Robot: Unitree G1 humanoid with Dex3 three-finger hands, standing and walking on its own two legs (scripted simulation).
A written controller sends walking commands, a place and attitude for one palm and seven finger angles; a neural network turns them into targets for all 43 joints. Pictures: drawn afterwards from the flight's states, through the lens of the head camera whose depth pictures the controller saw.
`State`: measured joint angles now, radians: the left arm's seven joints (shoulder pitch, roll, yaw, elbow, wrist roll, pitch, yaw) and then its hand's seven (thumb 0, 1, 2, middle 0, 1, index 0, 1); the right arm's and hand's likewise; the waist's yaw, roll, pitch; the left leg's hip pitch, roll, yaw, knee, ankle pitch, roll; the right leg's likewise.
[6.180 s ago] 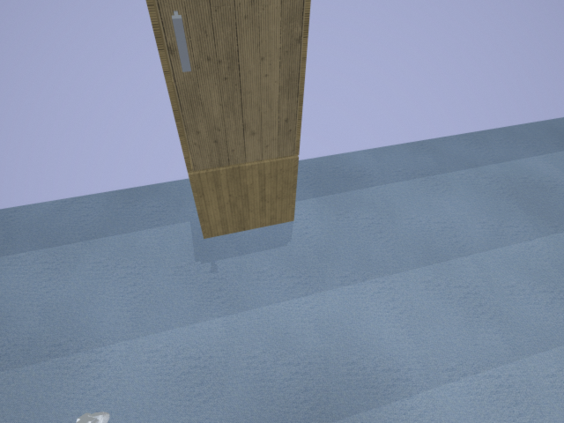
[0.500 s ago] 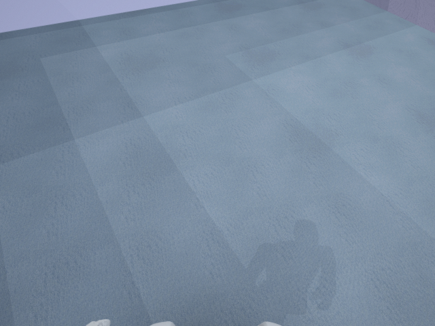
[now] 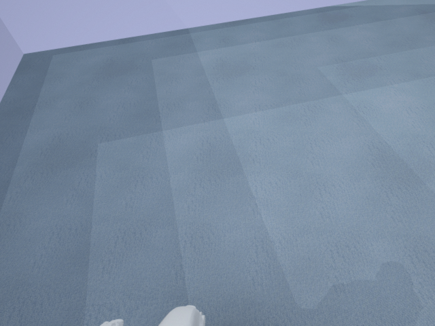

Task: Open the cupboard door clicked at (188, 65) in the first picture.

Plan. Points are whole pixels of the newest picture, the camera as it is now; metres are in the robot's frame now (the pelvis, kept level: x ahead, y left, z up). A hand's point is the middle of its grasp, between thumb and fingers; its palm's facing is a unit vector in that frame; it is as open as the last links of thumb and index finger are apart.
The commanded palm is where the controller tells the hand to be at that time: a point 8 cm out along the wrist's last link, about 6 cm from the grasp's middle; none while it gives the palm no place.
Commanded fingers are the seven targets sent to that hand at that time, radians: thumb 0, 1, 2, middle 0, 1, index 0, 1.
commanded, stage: turn to face it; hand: left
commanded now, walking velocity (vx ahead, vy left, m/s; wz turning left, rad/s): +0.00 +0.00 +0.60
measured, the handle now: out of the picture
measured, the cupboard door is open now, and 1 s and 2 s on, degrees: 0 0 0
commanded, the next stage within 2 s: none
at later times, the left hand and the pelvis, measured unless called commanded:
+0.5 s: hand out of the picture -0.02 +0.27 -0.17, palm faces +0.35 -0.90 -0.27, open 7.4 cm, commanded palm none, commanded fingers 0.00 0.90 0.90 -0.20 -0.30 -0.20 -0.30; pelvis -0.02 +0.03 +0.00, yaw +18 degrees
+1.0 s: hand out of the picture -0.08 +0.19 -0.15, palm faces +0.59 -0.77 -0.25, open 7.4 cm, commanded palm none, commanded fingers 0.00 0.90 0.90 -0.20 -0.30 -0.20 -0.30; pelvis -0.03 -0.01 +0.00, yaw +37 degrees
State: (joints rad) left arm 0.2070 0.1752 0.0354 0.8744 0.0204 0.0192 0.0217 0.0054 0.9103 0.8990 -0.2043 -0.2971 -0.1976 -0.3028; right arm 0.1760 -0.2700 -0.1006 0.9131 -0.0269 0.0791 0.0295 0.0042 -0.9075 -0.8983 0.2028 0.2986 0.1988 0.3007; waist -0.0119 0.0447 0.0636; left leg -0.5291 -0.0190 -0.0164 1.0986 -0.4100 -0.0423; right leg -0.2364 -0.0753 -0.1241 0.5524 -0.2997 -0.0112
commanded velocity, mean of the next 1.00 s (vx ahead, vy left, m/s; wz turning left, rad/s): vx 0.00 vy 0.00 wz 0.60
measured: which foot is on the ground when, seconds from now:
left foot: up 0.00-0.26, down 0.28-0.70, up 0.72-1.00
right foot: down 0.00-0.28, up 0.30-0.68, down 0.70-1.00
